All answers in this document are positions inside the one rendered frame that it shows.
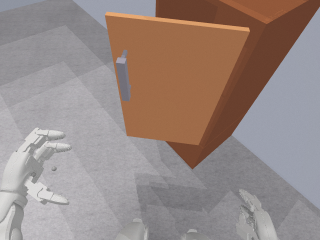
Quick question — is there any robot left forearm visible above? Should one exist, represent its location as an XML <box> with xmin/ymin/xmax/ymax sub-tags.
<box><xmin>0</xmin><ymin>190</ymin><xmax>28</xmax><ymax>240</ymax></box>

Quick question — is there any robot left hand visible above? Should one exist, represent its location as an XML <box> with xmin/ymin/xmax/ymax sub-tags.
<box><xmin>0</xmin><ymin>127</ymin><xmax>72</xmax><ymax>205</ymax></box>

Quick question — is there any cupboard door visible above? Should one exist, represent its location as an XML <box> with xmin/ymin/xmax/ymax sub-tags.
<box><xmin>105</xmin><ymin>12</ymin><xmax>250</xmax><ymax>145</ymax></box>

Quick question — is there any robot right hand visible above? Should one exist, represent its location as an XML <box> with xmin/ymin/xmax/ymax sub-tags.
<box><xmin>236</xmin><ymin>189</ymin><xmax>278</xmax><ymax>240</ymax></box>

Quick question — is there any left robot thigh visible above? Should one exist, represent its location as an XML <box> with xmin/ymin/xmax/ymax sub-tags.
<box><xmin>115</xmin><ymin>222</ymin><xmax>149</xmax><ymax>240</ymax></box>

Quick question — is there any right robot shin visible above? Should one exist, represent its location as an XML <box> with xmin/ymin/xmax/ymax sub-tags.
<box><xmin>187</xmin><ymin>229</ymin><xmax>197</xmax><ymax>233</ymax></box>

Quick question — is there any handle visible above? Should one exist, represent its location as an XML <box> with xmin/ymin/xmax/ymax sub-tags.
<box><xmin>116</xmin><ymin>50</ymin><xmax>131</xmax><ymax>102</ymax></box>

